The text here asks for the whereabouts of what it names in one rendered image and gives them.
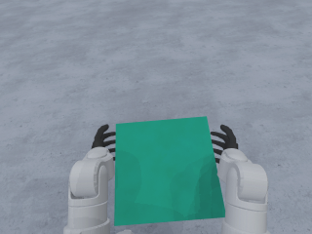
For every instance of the robot right forearm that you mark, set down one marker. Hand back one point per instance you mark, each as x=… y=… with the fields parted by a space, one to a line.
x=246 y=194

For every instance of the carton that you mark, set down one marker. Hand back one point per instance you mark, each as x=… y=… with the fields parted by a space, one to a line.
x=165 y=170

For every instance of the right robot hand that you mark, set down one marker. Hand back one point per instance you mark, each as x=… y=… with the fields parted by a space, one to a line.
x=229 y=138

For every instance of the robot left forearm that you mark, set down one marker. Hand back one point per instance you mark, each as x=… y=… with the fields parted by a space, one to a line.
x=88 y=193

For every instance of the left robot hand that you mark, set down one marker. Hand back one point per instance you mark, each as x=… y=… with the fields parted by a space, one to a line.
x=100 y=137

